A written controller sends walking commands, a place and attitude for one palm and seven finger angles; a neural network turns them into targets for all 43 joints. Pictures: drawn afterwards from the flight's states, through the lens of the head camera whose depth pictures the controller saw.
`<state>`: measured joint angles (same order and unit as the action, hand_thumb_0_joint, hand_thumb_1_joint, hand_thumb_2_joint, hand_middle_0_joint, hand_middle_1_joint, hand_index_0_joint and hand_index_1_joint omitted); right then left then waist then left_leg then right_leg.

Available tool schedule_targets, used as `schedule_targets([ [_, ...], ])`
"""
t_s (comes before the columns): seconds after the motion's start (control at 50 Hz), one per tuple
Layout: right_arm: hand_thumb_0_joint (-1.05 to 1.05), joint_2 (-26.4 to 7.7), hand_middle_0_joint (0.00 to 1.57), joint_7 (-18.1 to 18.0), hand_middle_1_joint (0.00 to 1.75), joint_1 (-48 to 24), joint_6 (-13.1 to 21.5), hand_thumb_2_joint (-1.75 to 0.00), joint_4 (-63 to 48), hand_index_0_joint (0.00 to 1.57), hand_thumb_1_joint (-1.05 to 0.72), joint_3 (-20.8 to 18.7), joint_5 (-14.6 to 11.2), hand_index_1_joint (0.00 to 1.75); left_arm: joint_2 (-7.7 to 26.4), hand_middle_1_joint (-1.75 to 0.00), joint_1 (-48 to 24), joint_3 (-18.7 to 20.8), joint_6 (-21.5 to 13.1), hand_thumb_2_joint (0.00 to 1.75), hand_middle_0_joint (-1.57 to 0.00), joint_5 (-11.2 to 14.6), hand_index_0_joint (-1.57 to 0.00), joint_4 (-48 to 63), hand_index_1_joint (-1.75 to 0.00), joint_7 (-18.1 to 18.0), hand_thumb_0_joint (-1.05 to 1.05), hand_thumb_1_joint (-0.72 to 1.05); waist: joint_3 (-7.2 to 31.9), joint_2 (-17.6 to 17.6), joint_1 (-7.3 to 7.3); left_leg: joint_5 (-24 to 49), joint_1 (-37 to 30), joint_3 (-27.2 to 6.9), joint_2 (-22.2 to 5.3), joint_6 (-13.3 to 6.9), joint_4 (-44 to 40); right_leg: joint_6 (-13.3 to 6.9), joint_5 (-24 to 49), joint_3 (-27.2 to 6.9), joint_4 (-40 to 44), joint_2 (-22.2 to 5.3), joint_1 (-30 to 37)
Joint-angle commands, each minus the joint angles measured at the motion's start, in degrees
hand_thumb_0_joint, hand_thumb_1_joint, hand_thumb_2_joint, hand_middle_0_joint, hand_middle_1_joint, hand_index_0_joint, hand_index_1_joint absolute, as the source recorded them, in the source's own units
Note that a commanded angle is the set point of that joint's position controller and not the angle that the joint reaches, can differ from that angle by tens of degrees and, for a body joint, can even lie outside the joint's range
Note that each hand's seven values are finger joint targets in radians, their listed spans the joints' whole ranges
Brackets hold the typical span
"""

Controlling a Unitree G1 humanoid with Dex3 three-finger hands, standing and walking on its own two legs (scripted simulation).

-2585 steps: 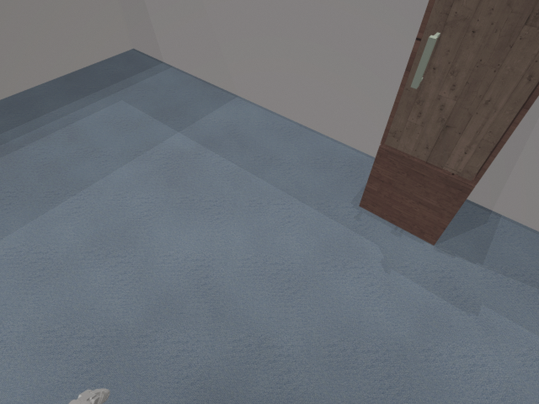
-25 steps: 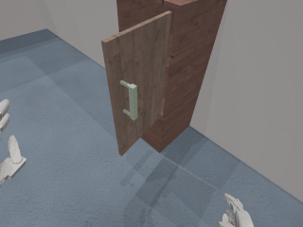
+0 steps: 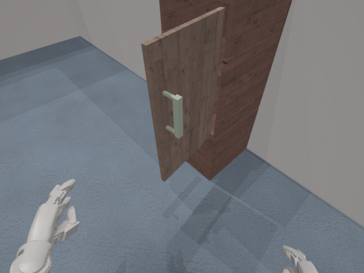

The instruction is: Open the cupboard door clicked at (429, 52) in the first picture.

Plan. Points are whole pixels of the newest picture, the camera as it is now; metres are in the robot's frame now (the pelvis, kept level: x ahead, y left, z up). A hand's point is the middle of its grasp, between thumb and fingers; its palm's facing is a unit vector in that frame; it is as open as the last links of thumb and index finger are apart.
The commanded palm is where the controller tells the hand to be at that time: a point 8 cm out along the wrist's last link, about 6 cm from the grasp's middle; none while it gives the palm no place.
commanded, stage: let the arm hang, fingers relaxed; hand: left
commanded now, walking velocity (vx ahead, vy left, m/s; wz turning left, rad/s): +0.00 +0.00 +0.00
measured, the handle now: (173, 115) +0.56 +0.07 +0.02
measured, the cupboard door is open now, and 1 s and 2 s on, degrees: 98 98 98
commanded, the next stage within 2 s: look to check the result in 0.98 s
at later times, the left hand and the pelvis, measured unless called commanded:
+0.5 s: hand out of the picture -0.09 +0.16 -0.16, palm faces +0.05 -0.97 -0.22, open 7.3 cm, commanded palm none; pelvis +0.01 -0.02 +0.01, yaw +1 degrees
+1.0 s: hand out of the picture +0.03 +0.12 -0.17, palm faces +0.05 -0.98 -0.17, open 7.3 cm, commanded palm none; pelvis +0.03 -0.04 +0.01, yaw +0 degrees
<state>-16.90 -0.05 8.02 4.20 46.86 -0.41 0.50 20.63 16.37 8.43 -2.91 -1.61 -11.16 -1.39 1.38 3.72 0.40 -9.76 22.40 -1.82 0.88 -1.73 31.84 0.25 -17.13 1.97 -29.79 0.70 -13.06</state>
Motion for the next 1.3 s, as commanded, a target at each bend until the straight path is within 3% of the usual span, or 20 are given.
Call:
schedule_targets([
  [0.0,0.00,-8.7,0.20,0.0,0.30,-0.2,-1.6,-0.90,-1.8,0.20,-0.90,-2.3,1.0,0.30,3.1,-0.30,-0.3,-3.8,2.6,0.90,-0.20,-0.4,-0.20,-17.1,-0.30,1.3,0.00,0.90,0.4,-10.1,-0.49,2.7,-2.5,-8.2,-5.8,-1.7,-5.5,-3.7,-1.2,-5.1,3.6,-5.0,-2.3],
  [0.1,0.00,-5.0,0.20,-0.4,0.30,1.4,-3.8,-0.90,3.6,0.20,-0.90,-0.8,1.3,0.30,1.4,-0.30,-0.4,-5.8,3.6,0.90,-0.20,0.3,-0.20,-34.5,-0.30,0.7,0.00,0.90,-0.8,2.6,-0.08,-4.4,-3.5,-8.5,-5.2,-0.9,-11.2,-3.1,-3.0,-5.3,5.0,-4.4,0.3],
  [0.22,0.00,-1.8,0.20,-1.6,0.30,6.4,-4.6,-0.90,9.6,0.20,-0.90,-0.9,0.8,0.30,-2.3,-0.30,4.4,-6.3,3.2,0.90,-0.20,0.8,-0.20,-46.9,-0.30,0.6,0.00,0.90,-0.9,6.1,-0.28,-9.2,-6.2,-8.1,-5.1,-0.6,-12.6,-3.6,-2.3,-5.1,8.4,-4.6,1.0],
  [0.24,0.00,-1.4,0.20,-1.7,0.30,7.4,-4.6,-0.90,10.6,0.20,-0.90,-1.0,0.7,0.30,-2.7,-0.30,5.0,-6.4,3.1,0.90,-0.20,0.9,-0.20,-48.2,-0.30,0.5,0.00,0.90,-1.0,6.1,-0.37,-9.1,-6.6,-8.4,-5.2,-0.7,-12.9,-3.6,-1.9,-4.9,8.7,-4.6,1.1],
  [0.28,0.00,-1.5,0.20,-2.0,0.30,9.1,-4.7,-0.90,11.8,0.20,-0.90,-1.2,0.4,0.30,-3.2,-0.30,6.2,-6.5,2.8,0.90,-0.20,0.9,-0.20,-50.3,-0.30,0.4,0.00,0.90,-1.5,1.7,-0.42,-7.9,-7.6,-8.3,-5.6,-0.9,-12.5,-3.6,-1.4,-4.4,9.5,-4.4,1.1],
  [0.5,0.00,3.6,0.20,-2.2,0.30,13.5,-5.3,-0.90,16.4,0.20,-0.90,-0.9,0.5,0.30,-6.9,-0.30,9.5,-7.4,2.8,0.90,-0.20,1.2,-0.20,-54.8,-0.30,-0.7,0.00,0.90,-7.0,-6.1,-1.06,-3.0,-9.3,-4.9,-4.6,-0.6,-10.1,-3.7,-4.4,-4.6,11.6,-5.6,-3.7],
  [0.64,0.00,5.3,0.20,-2.2,0.30,13.5,-4.9,-0.90,17.7,0.20,-0.90,-0.4,0.6,0.30,-7.9,-0.30,8.8,-7.2,2.6,0.90,-0.20,1.2,-0.20,-54.4,-0.30,-1.1,0.00,0.90,-8.3,-5.5,-0.74,1.3,-9.1,-4.1,-4.5,-0.4,-9.6,-3.5,-1.1,-4.6,10.8,-5.6,-2.8],
  [0.74,0.00,5.7,0.20,-2.4,0.30,13.1,-4.4,-0.90,17.7,0.20,-0.90,-0.3,0.7,0.30,-8.4,-0.30,7.5,-6.8,2.5,0.90,-0.20,1.2,-0.20,-53.8,-0.30,-1.2,0.00,0.90,-8.1,-2.6,-0.34,4.0,-8.5,-4.2,-4.7,-0.4,-9.7,-3.4,2.4,-4.5,10.0,-5.4,-0.6],
  [0.84,0.00,5.9,0.20,-2.6,0.30,12.8,-4.3,-0.90,17.4,0.20,-0.90,-0.2,0.7,0.30,-8.3,-0.30,6.6,-6.6,2.5,0.90,-0.20,1.4,-0.20,-53.7,-0.30,-1.1,0.00,0.90,-7.5,-2.0,-0.13,6.2,-8.7,-3.7,-4.7,-0.2,-9.0,-3.5,4.7,-4.6,10.5,-5.6,1.0],
  [1.1,0.00,4.8,0.20,-2.8,0.30,12.1,-4.4,-0.90,17.3,0.20,-0.90,-0.5,0.6,0.30,-7.9,-0.30,6.5,-6.5,2.1,0.90,-0.20,1.4,-0.20,-53.2,-0.30,-1.2,0.00,0.90,-5.6,-4.0,-0.51,10.4,-12.0,-2.8,-5.2,0.1,-7.6,-3.4,12.3,-4.2,10.9,-6.0,3.1],
  [1.28,0.00,4.1,0.20,-2.9,0.30,11.2,-4.4,-0.90,17.3,0.20,-0.90,-0.5,0.4,0.30,-7.7,-0.30,6.9,-6.5,2.1,0.90,-0.20,1.3,-0.20,-53.4,-0.30,-1.3,0.00,0.90,-5.7,-4.1,-0.34,10.6,-13.1,-2.8,-5.3,0.0,-7.8,-3.2,13.1,-4.2,11.5,-5.9,3.5],
])
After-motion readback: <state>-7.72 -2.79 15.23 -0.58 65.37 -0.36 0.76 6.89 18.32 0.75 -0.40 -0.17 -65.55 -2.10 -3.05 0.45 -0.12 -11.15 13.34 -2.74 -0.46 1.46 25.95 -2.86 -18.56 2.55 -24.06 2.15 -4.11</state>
